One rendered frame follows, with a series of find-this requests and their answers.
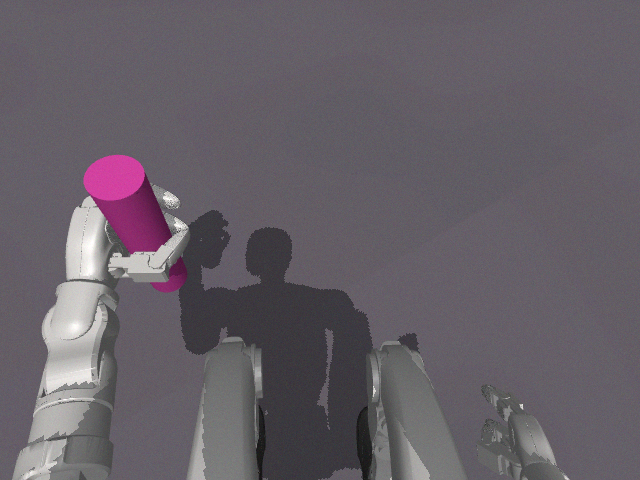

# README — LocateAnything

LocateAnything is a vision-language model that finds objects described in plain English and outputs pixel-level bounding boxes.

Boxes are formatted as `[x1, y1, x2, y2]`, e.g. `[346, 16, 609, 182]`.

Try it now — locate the right robot hand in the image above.
[476, 384, 557, 480]

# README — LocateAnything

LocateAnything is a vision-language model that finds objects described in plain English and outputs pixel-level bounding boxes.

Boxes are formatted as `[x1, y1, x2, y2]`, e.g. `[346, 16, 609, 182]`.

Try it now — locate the right robot arm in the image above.
[520, 463, 570, 480]

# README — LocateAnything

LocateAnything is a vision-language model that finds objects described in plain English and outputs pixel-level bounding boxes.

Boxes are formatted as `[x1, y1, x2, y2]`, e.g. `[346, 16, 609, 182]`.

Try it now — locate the left robot arm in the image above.
[12, 279, 120, 480]

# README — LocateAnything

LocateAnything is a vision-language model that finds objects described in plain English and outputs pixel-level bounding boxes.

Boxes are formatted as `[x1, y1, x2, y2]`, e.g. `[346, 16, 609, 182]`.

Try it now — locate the right robot foot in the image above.
[356, 406, 372, 480]

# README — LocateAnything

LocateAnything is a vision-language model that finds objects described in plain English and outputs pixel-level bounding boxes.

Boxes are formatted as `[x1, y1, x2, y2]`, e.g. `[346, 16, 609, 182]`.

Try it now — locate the left robot hand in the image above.
[65, 182, 191, 290]

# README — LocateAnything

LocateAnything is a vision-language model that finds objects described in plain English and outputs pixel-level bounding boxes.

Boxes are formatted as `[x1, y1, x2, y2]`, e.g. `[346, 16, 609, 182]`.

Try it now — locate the can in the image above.
[84, 155, 187, 292]

